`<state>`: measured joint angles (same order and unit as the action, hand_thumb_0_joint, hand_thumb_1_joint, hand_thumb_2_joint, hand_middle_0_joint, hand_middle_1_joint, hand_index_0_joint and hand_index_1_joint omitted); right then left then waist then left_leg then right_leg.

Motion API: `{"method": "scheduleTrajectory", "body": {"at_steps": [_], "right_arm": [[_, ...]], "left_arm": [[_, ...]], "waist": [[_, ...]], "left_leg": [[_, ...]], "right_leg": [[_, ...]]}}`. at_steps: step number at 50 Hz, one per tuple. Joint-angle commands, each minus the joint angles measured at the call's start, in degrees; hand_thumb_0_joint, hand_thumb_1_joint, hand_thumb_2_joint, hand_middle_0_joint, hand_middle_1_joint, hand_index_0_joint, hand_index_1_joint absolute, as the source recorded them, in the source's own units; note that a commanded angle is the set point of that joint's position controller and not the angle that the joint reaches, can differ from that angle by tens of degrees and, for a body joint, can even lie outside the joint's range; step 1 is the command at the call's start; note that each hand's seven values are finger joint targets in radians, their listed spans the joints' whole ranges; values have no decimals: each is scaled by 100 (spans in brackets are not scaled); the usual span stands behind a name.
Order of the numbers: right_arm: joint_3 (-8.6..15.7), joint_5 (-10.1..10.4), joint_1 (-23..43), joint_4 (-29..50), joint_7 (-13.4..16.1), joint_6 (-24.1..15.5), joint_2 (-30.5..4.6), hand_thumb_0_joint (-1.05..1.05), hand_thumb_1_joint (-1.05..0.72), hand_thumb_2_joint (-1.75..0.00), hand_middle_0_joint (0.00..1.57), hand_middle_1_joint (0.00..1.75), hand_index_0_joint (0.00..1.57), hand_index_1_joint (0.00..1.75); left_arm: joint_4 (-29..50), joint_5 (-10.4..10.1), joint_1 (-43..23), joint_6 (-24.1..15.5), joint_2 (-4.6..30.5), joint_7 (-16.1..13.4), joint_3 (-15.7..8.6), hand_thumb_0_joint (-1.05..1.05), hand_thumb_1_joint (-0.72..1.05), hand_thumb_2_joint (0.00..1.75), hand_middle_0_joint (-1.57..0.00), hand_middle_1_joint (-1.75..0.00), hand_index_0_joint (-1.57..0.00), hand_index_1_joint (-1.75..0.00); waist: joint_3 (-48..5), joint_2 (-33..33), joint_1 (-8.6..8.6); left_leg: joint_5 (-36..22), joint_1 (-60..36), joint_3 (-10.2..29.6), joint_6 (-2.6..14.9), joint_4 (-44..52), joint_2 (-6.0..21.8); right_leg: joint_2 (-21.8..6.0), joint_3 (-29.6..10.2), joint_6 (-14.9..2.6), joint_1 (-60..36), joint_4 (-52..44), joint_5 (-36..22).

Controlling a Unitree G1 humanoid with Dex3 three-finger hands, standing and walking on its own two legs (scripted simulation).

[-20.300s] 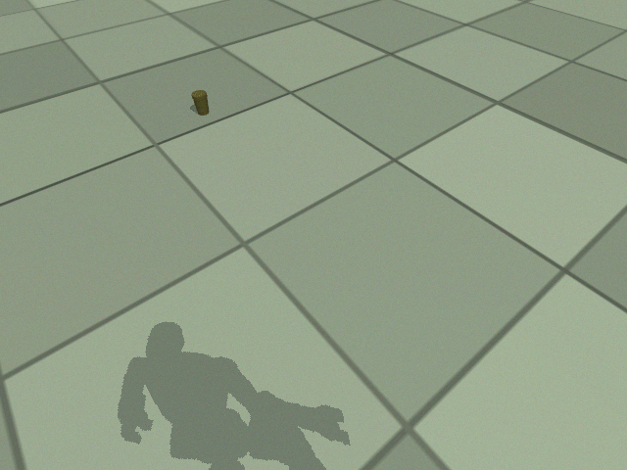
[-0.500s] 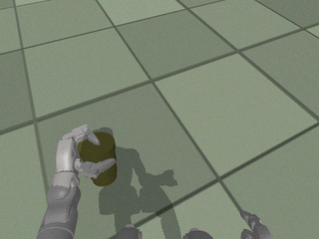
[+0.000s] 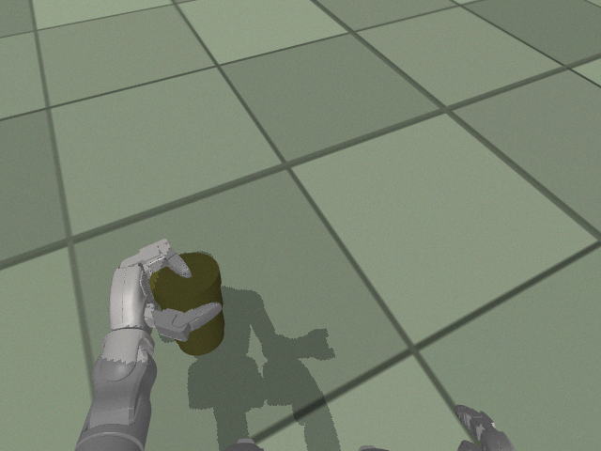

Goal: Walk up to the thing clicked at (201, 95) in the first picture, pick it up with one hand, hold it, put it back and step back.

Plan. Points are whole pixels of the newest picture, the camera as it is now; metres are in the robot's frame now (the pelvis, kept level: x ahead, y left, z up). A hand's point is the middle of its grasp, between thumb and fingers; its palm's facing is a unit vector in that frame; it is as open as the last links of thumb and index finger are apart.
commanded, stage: hold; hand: left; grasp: from the side
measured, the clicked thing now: (193, 307) +0.32 +0.16 -0.01
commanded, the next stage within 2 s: none
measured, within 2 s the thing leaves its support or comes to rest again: neither
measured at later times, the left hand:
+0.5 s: hand (175, 292) +0.31 +0.17 +0.05, palm faces +0.12 -0.99 -0.02, open 7.9 cm
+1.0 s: hand (168, 297) +0.30 +0.18 +0.05, palm faces +0.13 -0.99 -0.02, open 7.9 cm
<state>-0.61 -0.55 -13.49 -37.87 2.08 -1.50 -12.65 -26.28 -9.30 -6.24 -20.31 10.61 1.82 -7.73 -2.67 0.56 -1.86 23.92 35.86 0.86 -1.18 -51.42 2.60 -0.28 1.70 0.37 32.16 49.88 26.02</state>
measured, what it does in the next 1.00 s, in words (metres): stands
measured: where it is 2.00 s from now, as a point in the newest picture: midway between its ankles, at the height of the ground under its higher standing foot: outside the picture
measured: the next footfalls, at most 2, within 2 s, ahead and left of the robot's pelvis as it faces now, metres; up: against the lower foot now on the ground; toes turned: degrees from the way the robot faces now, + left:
none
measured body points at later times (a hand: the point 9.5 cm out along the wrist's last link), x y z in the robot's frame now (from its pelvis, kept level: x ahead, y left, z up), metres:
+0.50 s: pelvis -0.01 +0.00 +0.01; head +0.03 +0.00 +0.46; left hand +0.30 +0.22 +0.05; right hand +0.12 -0.24 -0.10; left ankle +0.02 +0.13 -0.69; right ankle -0.01 -0.12 -0.69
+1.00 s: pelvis -0.01 +0.00 +0.01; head +0.02 +0.01 +0.46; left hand +0.29 +0.23 +0.05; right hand +0.12 -0.24 -0.10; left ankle +0.02 +0.13 -0.69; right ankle -0.01 -0.12 -0.69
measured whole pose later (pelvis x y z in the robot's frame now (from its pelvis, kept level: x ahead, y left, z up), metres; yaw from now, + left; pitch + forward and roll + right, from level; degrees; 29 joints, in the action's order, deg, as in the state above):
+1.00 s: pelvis -0.01 +0.00 +0.01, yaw +0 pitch +5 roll -1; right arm -0.8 -0.2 -13.3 -38.6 2.1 -2.7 -12.5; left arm -26.1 -9.6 -5.2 -20.7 10.9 2.0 -7.7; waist -1.3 0.4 -1.3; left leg 21.1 30.9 0.8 -1.1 -47.2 2.2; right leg -0.6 1.7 0.4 27.4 46.2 23.5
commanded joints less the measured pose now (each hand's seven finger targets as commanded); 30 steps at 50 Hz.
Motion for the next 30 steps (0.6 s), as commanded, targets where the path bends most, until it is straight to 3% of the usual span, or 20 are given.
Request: {"method": "scheduleTrajectory", "body": {"at_steps": [1, 3, 4, 7, 10, 11, 12, 14, 15, 16, 18, 20, 24, 25, 26, 27, 30], "right_arm": [[301, 30, 122, 679, 42, -258, -781, 0, -92, -90, 20, 30, 20, 30], [294, 27, 112, 669, 43, -253, -776, 0, -92, -90, 20, 30, 20, 30], [283, 13, 109, 652, 28, -259, -765, 0, -93, -91, 20, 30, 20, 30], [280, 22, 150, 698, 41, -257, -749, 0, -92, -91, 20, 30, 20, 30], [273, 23, 136, 680, 48, -266, -730, 0, -92, -90, 20, 30, 20, 30], [268, 29, 192, 713, 50, -277, -752, 0, -93, -91, 20, 30, 20, 30], [289, 34, 161, 675, 58, -284, -773, 0, -92, -91, 20, 30, 20, 30], [272, 26, 209, 709, 45, -284, -760, 0, -92, -91, 20, 30, 20, 30], [282, 42, 220, 698, 53, -291, -753, 0, -92, -90, 20, 30, 20, 30], [269, 36, 225, 704, 51, -289, -751, 0, -92, -90, 20, 30, 20, 30], [274, 49, 236, 667, 54, -294, -752, 0, -92, -90, 20, 30, 20, 30], [272, 47, 209, 648, 48, -305, -748, 0, -92, -90, 20, 30, 20, 30], [269, 58, 278, 693, 34, -328, -758, 0, -91, -90, 20, 30, 20, 30], [290, 45, 248, 652, 33, -333, -767, 0, -92, -90, 20, 30, 20, 30], [282, 55, 249, 636, 36, -319, -737, 0, -91, -90, 20, 30, 20, 30], [268, 44, 284, 669, 28, -323, -718, 0, -91, -90, 20, 30, 20, 30], [276, 57, 255, 661, 36, -333, -706, 0, -91, -90, 20, 30, 20, 30]], "left_arm": [[1961, -165, -2026, -678, 812, 12, -378, 0, 14, 117, -124, -136, -125, -136], [2040, -144, -2078, -679, 847, -1, -371, 0, 16, 117, -124, -136, -126, -136], [1967, -142, -2029, -681, 726, 8, -256, 0, 14, 117, -125, -137, -126, -137], [2025, -150, -2013, -695, 801, -53, -408, 0, 15, 118, -125, -137, -127, -137], [2173, -161, -2009, -676, 769, -65, -357, 0, 15, 119, -124, -138, -126, -138], [1976, -149, -1937, -644, 677, -43, -249, 0, 13, 118, -125, -138, -126, -138], [2037, -145, -1933, -644, 795, -68, -369, 0, 14, 119, -124, -138, -126, -138], [2083, -133, -2061, -641, 694, -22, -194, 0, 13, 118, -123, -136, -124, -136], [2205, -125, -2100, -646, 827, -29, -306, 0, 13, 117, -123, -136, -125, -136], [1975, -100, -2014, -606, 738, -10, -213, 0, 15, 117, -124, -136, -125, -136], [1993, -138, -2068, -618, 814, -25, -349, 0, 15, 117, -123, -136, -125, -136], [2167, -173, -2124, -629, 784, -17, -292, 0, 15, 118, -123, -136, -124, -136], [1748, -193, -1957, -564, 595, 26, -185, 0, 14, 119, -123, -138, -125, -138], [1861, -173, -2090, -608, 829, 15, -393, 0, 13, 118, -123, -136, -124, -136], [1800, -144, -2032, -618, 862, 12, -399, 0, 16, 118, -122, -136, -124, -136], [1705, -114, -1942, -619, 725, 44, -237, 0, 14, 118, -123, -136, -125, -136], [2232, -151, -2108, -714, 842, 3, -343, 0, 17, 119, -124, -137, -126, -137]], "waist": [[-1992, 271, 23], [-1959, 286, 0], [-1939, 306, -6], [-1882, 241, 41], [-1980, 311, 28], [-1730, 275, -17], [-1863, 303, 28], [-1759, 335, -27], [-1802, 399, 18], [-1626, 263, -16], [-1543, 194, 7], [-1726, 307, 19], [-1525, 151, -22], [-1647, 197, 36], [-1570, 138, 40], [-1459, 115, 20], [-1740, 229, 66]], "left_leg": [[-1879, -1425, -31, 143, 630, -191], [-1886, -1439, -46, 143, 654, -194], [-1888, -1473, -15, 133, 685, -177], [-1668, -1413, -30, 120, 765, -188], [-1681, -1436, -49, 125, 776, -204], [-1588, -1397, -71, 131, 799, -214], [-1646, -1470, -60, 132, 812, -202], [-1721, -1541, -36, 115, 849, -178], [-1653, -1555, -39, 110, 871, -192], [-1536, -1457, -26, 105, 904, -184], [-1372, -1432, -48, 120, 949, -197], [-1480, -1569, -32, 100, 976, -186], [-1450, -1491, -42, 111, 997, -185], [-1473, -1450, -52, 115, 970, -193], [-1422, -1403, -77, 130, 968, -215], [-1321, -1374, -98, 138, 985, -225], [-1311, -1513, -114, 128, 1005, -246]], "right_leg": [[128, 3, -67, -658, -681, -2202], [122, -8, -66, -692, -711, -2226], [137, 17, -80, -675, -709, -2155], [134, 14, -79, -765, -765, -2002], [126, -6, -69, -849, -795, -2068], [119, -18, -59, -775, -848, -1993], [113, -17, -64, -822, -849, -2035], [133, 10, -82, -741, -848, -2036], [123, 12, -78, -793, -869, -1984], [129, 26, -74, -751, -894, -1898], [110, 9, -64, -768, -948, -1784], [126, 30, -86, -824, -923, -1837], [125, 29, -68, -807, -979, -1820], [104, 17, -69, -860, -978, -1858], [84, -7, -46, -862, -1013, -1864], [74, -17, -38, -820, -1055, -1785], [56, -30, -42, -981, -1061, -1768]]}}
